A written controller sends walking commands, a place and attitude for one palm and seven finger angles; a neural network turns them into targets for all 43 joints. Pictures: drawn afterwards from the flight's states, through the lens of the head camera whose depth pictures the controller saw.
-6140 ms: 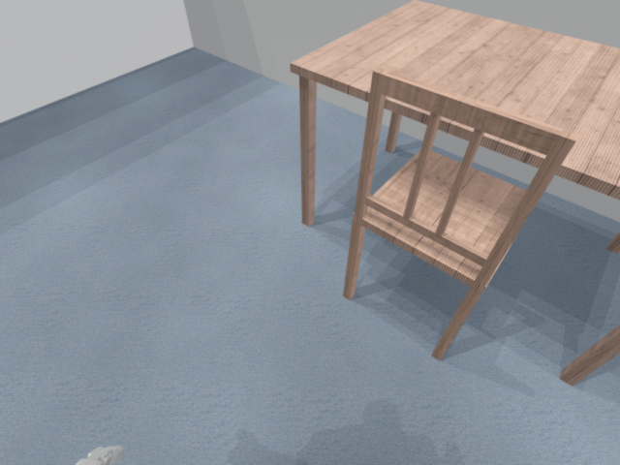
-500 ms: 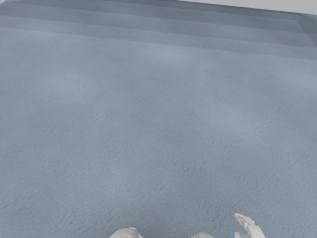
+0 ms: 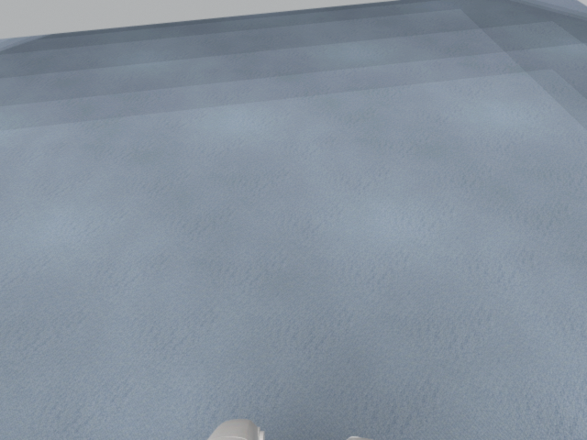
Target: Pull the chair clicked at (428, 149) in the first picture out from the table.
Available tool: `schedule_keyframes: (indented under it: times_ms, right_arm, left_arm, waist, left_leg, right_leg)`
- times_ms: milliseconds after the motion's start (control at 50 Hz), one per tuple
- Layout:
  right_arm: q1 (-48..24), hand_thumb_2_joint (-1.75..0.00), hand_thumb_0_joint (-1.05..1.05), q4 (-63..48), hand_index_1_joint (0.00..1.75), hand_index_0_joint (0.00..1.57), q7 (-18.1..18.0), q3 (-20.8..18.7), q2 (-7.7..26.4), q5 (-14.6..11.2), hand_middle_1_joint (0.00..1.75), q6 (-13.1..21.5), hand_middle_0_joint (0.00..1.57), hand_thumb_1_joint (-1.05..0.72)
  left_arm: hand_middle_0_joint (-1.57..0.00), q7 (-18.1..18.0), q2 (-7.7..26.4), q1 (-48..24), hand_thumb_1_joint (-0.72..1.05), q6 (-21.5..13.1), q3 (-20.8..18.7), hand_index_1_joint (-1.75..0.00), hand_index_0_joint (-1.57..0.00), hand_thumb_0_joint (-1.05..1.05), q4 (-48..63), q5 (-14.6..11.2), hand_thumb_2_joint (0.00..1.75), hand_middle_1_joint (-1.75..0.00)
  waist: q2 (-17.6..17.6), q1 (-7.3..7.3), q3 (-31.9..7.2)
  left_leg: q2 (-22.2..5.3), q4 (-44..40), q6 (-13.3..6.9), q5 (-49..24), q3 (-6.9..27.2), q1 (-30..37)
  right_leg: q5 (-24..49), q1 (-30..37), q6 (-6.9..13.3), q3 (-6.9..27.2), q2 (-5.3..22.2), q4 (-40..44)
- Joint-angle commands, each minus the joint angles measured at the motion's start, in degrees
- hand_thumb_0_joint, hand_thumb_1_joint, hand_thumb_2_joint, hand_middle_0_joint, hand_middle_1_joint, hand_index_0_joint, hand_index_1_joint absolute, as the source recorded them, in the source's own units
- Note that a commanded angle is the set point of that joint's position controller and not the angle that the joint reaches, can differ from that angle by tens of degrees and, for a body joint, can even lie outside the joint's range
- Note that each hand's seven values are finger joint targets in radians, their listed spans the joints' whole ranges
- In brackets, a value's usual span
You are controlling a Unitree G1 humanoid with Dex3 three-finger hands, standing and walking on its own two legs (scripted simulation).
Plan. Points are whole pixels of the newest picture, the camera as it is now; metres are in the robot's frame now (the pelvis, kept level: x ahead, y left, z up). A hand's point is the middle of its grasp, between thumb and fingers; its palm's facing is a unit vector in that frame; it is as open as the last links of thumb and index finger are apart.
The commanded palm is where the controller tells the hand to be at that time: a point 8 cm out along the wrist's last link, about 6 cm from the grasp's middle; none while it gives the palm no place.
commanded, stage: turn to face it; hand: left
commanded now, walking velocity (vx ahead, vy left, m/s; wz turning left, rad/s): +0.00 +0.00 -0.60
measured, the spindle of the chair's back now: out of the picture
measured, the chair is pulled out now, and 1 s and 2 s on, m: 0.00 0.00 0.00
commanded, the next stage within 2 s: none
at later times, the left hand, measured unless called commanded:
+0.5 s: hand (149, 426) +0.16 +0.25 -0.16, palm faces -0.22 -0.95 -0.24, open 7.4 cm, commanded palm none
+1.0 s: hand (246, 385) +0.22 +0.10 -0.14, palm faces -0.56 -0.78 -0.26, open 7.4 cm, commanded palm none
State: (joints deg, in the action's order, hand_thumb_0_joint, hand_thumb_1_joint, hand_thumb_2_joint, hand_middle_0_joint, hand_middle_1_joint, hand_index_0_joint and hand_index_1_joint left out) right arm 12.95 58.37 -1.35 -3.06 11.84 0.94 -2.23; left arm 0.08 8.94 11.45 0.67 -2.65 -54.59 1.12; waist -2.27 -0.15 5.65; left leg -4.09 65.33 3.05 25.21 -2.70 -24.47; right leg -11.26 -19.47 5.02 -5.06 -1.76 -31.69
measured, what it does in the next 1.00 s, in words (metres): steps on the spot, turning right: left foot, then right foot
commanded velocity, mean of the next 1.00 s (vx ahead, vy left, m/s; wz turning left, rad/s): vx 0.00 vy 0.00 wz -0.60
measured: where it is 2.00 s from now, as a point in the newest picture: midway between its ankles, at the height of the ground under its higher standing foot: outside the picture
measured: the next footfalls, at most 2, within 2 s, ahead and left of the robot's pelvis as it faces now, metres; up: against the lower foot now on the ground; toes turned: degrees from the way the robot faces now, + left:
left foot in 0.34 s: +0.07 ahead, +0.16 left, +0.00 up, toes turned -11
right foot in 0.74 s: +0.01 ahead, -0.10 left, +0.00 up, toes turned -33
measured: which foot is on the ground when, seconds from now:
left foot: up 0.00-0.32, down 0.34-0.74, up 0.76-1.00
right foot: down 0.00-0.34, up 0.36-0.72, down 0.74-1.00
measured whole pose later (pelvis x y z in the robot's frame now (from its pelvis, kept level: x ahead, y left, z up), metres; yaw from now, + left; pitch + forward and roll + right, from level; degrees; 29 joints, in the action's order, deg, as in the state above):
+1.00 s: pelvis +0.02 -0.01 +0.01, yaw -35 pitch +1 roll +1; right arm 9.7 51.7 -1.1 -3.5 14.9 0.9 -3.0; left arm 0.6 12.2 8.7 1.9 -2.7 -51.1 1.4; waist -0.8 -0.7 5.4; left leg -5.4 58.1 5.5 23.1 -1.6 -28.0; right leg -14.5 -15.9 3.2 1.5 -2.2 -29.5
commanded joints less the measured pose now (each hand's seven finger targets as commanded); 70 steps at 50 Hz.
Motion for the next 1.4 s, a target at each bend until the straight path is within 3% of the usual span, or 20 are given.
schedule_keyframes:
  times_ms: [0, 220, 280, 300, 320, 340, 440, 620, 680, 700, 720, 740, 800, 860, 1060, 1140, 1180, 1200, 1280, 1380]
  right_arm:
    - [0.82, -0.9, 0.0, -4.77, 0.3, 0.2, 0.1, -1.22, 4.13, 0.5, 0.3, 0.52, 0.2, -0.9]
    - [-3.14, -0.9, 0.0, -9.29, 0.3, 0.2, -0.2, -1.19, 4.91, -0.44, 0.3, 1.43, 0.2, -0.9]
    - [3.1, -0.9, 0.0, -8.16, 0.3, 0.2, -0.81, -1.12, 5.34, -0.84, 0.3, 2.48, 0.2, -0.9]
    - [4.59, -0.9, 0.0, -8.2, 0.3, 0.2, -1.22, -1.63, 8.23, -0.6, 0.3, 2.92, 0.2, -0.9]
    - [2.77, -0.9, 0.0, -10.0, 0.3, 0.2, -1.14, -2.62, 13.86, 0.14, 0.3, 2.83, 0.2, -0.9]
    - [0.65, -0.9, 0.0, -11.94, 0.3, 0.2, -1.03, -2.5, 14.7, -0.07, 0.3, 2.3, 0.2, -0.9]
    - [-4.26, -0.9, 0.0, -12.37, 0.3, 0.2, -1.08, -1.15, 9.09, 0.38, 0.3, 3.0, 0.2, -0.9]
    - [3.08, -0.9, 0.0, -8.58, 0.3, 0.2, -0.12, -3.28, 12.63, 0.64, 0.3, 2.45, 0.2, -0.9]
    - [1.99, -0.9, 0.0, -8.53, 0.3, 0.2, 0.27, -3.66, 13.29, 0.24, 0.3, 2.31, 0.2, -0.9]
    - [2.2, -0.9, 0.0, -9.27, 0.3, 0.2, 0.62, -3.46, 12.01, -0.33, 0.3, 2.29, 0.2, -0.9]
    - [-0.06, -0.9, 0.0, -12.44, 0.3, 0.2, 0.97, -1.66, 6.5, -0.45, 0.3, 2.19, 0.2, -0.9]
    - [-3.41, -0.9, 0.0, -13.89, 0.3, 0.2, -0.27, -1.36, 7.39, -0.47, 0.3, 1.4, 0.2, -0.9]
    - [-5.31, -0.9, 0.0, -11.64, 0.3, 0.2, -0.3, -1.57, 7.71, -0.17, 0.3, 0.89, 0.2, -0.9]
    - [-0.89, -0.9, 0.0, -9.72, 0.3, 0.2, 0.12, -1.43, 6.81, 0.13, 0.3, 0.43, 0.2, -0.9]
    - [-5.3, -0.9, 0.0, -12.56, 0.3, 0.2, -0.02, -1.23, 6.49, -0.52, 0.3, 1.38, 0.2, -0.9]
    - [1.32, -0.9, 0.0, -10.93, 0.3, 0.2, -0.68, -1.37, 7.09, -0.88, 0.3, 2.26, 0.2, -0.9]
    - [1.87, -0.9, 0.0, -12.27, 0.3, 0.2, -0.67, -2.72, 15.63, 0.11, 0.3, 2.53, 0.2, -0.9]
    - [0.6, -0.9, 0.0, -13.13, 0.3, 0.2, -0.59, -2.49, 15.06, 0.34, 0.3, 2.39, 0.2, -0.9]
    - [-4.46, -0.9, 0.0, -13.67, 0.3, 0.2, -0.76, -1.41, 9.99, 0.57, 0.3, 2.83, 0.2, -0.9]
    - [2.27, -0.9, 0.0, -10.51, 0.3, 0.2, -0.41, -2.64, 11.07, 0.41, 0.3, 2.78, 0.2, -0.9]
  left_arm:
    - [-0.2, -0.91, 11.46, 1.03, 0.9, -0.75, -3.56, -0.3, -0.2, 0.0, 3.37, -0.15, 0.9, -0.3]
    - [-0.2, -0.16, 14.6, 1.49, 0.9, 0.69, -4.88, -0.3, -0.2, 0.0, 4.9, 0.43, 0.9, -0.3]
    - [-0.2, -0.25, 14.36, -1.61, 0.9, 1.26, -4.73, -0.3, -0.2, 0.0, 6.07, -0.06, 0.9, -0.3]
    - [-0.2, 0.01, 12.32, -1.8, 0.9, 1.42, -4.25, -0.3, -0.2, 0.0, 7.04, -0.61, 0.9, -0.3]
    - [-0.2, 0.8, 9.15, -1.12, 0.9, 1.43, -3.63, -0.3, -0.2, 0.0, 8.33, -1.0, 0.9, -0.3]
    - [-0.2, 0.96, 10.99, -2.57, 0.9, 1.12, -3.9, -0.3, -0.2, 0.0, 9.31, 0.04, 0.9, -0.3]
    - [-0.2, 1.97, 10.15, -0.24, 0.9, 2.33, -4.01, -0.3, -0.2, 0.0, 6.29, 0.11, 0.9, -0.3]
    - [-0.2, 2.37, 8.11, -8.07, 0.9, 1.87, -2.51, -0.3, -0.2, 0.0, 8.96, -0.11, 0.9, -0.3]
    - [-0.2, 2.08, 9.75, -2.49, 0.9, 0.74, -2.87, -0.3, -0.2, 0.0, 7.46, -0.11, 0.9, -0.3]
    - [-0.2, 1.6, 13.82, 3.7, 0.9, -0.2, -3.64, -0.3, -0.2, 0.0, 5.68, 0.14, 0.9, -0.3]
    - [-0.2, 0.46, 21.49, 8.7, 0.9, -0.75, -5.32, -0.3, -0.2, 0.0, 4.13, 0.41, 0.9, -0.3]
    - [-0.2, -0.61, 21.82, 10.71, 0.9, -0.29, -5.7, -0.3, -0.2, 0.0, 3.56, -0.8, 0.9, -0.3]
    - [-0.2, -1.02, 16.22, 0.07, 0.9, 0.62, -4.19, -0.3, -0.2, 0.0, 6.43, -0.4, 0.9, -0.3]
    - [-0.2, -0.91, 15.34, -3.33, 0.9, 0.15, -3.74, -0.3, -0.2, 0.0, 7.77, -0.04, 0.9, -0.3]
    - [-0.2, -0.51, 16.64, -0.82, 0.9, 0.54, -4.44, -0.3, -0.2, 0.0, 7.3, 0.25, 0.9, -0.3]
    - [-0.2, -0.53, 15.33, -3.81, 0.9, 1.2, -4.26, -0.3, -0.2, 0.0, 7.85, -0.35, 0.9, -0.3]
    - [-0.2, 0.54, 10.02, -1.4, 0.9, 1.44, -3.34, -0.3, -0.2, 0.0, 9.95, -0.88, 0.9, -0.3]
    - [-0.2, 0.63, 12.15, -1.15, 0.9, 1.49, -3.78, -0.3, -0.2, 0.0, 9.33, 0.07, 0.9, -0.3]
    - [-0.2, 1.88, 10.65, -0.81, 0.9, 2.21, -4.08, -0.3, -0.2, 0.0, 7.4, 0.1, 0.9, -0.3]
    - [-0.2, 2.14, 8.29, -5.44, 0.9, 2.28, -2.97, -0.3, -0.2, 0.0, 8.51, -0.2, 0.9, -0.3]
  waist:
    - [7.03, 0.33, -8.58]
    - [10.41, 2.11, -9.0]
    - [9.8, -0.98, -11.59]
    - [3.79, -1.99, -11.29]
    - [-13.59, -1.58, -8.98]
    - [-10.65, -1.26, -5.55]
    - [-5.76, 1.37, -4.51]
    - [-10.42, -3.09, -5.55]
    - [-8.78, 0.36, -8.34]
    - [-1.21, 3.36, -12.44]
    - [18.65, 5.57, -13.83]
    - [17.28, 6.63, -15.41]
    - [9.19, 2.31, -8.04]
    - [9.18, -0.18, -9.32]
    - [10.44, 1.41, -9.16]
    - [8.23, -2.06, -10.48]
    - [-17.07, -1.44, -9.53]
    - [-12.43, -1.85, -8.7]
    - [-6.55, 0.91, -5.47]
    - [-7.76, -2.31, -7.28]
  left_leg:
    - [-1.24, -3.29, 1.13, -3.76, 2.35, -3.32]
    - [2.96, -23.9, 0.18, -0.4, 2.38, 3.38]
    - [3.68, -41.21, -0.78, -8.75, 1.48, 16.22]
    - [-2.6, -47.59, -3.02, -7.68, 7.63, 24.03]
    - [-17.53, -53.57, -7.77, -7.14, 22.84, 25.88]
    - [-23.85, -52.85, -11.36, -12.17, 24.3, 17.54]
    - [-12.49, -46.19, -9.63, -35.5, 4.16, 17.21]
    - [-15.56, -40.11, -9.41, -44.62, -2.02, 22.17]
    - [-14.15, -30.58, -5.3, -44.5, -6.21, 19.15]
    - [-12.48, -18.99, -1.85, -37.37, -8.53, 10.31]
    - [-3.13, -4.55, 1.88, 6.1, -9.83, -9.86]
    - [-3.0, 2.18, 1.76, 12.8, 0.23, -10.76]
    - [-4.29, 3.26, 1.78, 2.64, 3.45, -9.94]
    - [-2.57, -2.02, 2.54, -2.02, 1.53, -5.85]
    - [1.5, -19.43, 1.72, -0.87, 1.69, -0.25]
    - [1.65, -40.25, 0.32, -11.16, 1.78, 15.78]
    - [-21.51, -51.29, -8.92, -18.04, 23.65, 24.15]
    - [-24.71, -51.25, -12.05, -15.21, 24.34, 18.26]
    - [-14.47, -47.41, -9.62, -27.76, 5.91, 15.35]
    - [-15.52, -42.83, -10.62, -43.03, -0.27, 23.42]
  right_leg:
    - [5.45, 6.09, 4.35, 19.46, 15.09, 16.76]
    - [2.7, 5.84, 4.8, 28.36, 12.4, 14.87]
    - [6.14, 1.5, 0.77, 26.89, 9.03, 8.88]
    - [-0.69, -7.55, -2.25, 23.19, 4.42, 3.27]
    - [-14.57, -18.54, -5.56, 13.28, -3.06, -10.73]
    - [-19.69, -17.56, -7.28, 8.44, 0.04, -21.82]
    - [-11.68, -16.17, -9.47, 5.66, 2.78, -37.23]
    - [-14.23, -6.07, -8.13, -1.26, 3.3, -13.01]
    - [-3.41, 5.72, -6.18, -2.87, 1.62, 1.83]
    - [9.32, 19.62, -3.78, 3.38, 6.74, 7.84]
    - [37.04, 31.14, 3.17, 25.04, 23.28, 8.78]
    - [48.14, 26.28, 7.81, 27.06, 27.16, 7.31]
    - [26.87, 14.66, 6.77, 20.21, 18.49, 9.11]
    - [23.5, 11.51, 5.04, 16.75, 15.07, 10.12]
    - [21.18, 10.41, 5.91, 26.28, 13.44, 8.89]
    - [17.53, 1.99, 0.91, 26.64, 9.16, 1.84]
    - [-21.2, -15.61, -6.15, 11.03, -3.12, -18.52]
    - [-23.22, -14.46, -7.21, 9.75, 0.2, -29.36]
    - [-13.8, -13.83, -8.89, 6.74, 2.89, -37.67]
    - [-15.49, -11.56, -9.36, 1.93, 4.42, -24.57]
